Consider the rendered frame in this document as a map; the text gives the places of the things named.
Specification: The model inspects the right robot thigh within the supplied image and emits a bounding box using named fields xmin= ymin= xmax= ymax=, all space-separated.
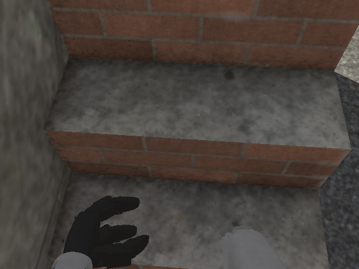
xmin=221 ymin=229 xmax=286 ymax=269

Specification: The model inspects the left robot forearm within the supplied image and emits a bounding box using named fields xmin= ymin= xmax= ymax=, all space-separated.
xmin=52 ymin=252 xmax=93 ymax=269

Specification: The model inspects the robot right shin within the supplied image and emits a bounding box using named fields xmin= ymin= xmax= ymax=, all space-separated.
xmin=231 ymin=226 xmax=248 ymax=234

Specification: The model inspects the robot left hand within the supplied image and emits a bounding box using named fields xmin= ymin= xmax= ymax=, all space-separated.
xmin=62 ymin=196 xmax=149 ymax=269

